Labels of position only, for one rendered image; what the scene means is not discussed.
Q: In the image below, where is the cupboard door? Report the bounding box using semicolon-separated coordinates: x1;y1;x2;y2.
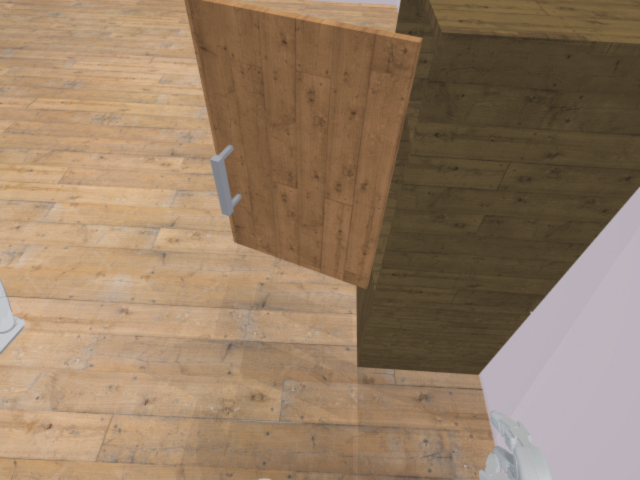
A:
184;0;423;289

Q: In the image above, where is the left robot hand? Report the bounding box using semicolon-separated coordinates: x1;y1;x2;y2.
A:
0;280;25;355

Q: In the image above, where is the right robot hand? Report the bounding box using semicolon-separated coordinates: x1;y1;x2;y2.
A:
479;410;554;480

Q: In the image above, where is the handle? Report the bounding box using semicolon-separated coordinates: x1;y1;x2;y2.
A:
210;145;241;216

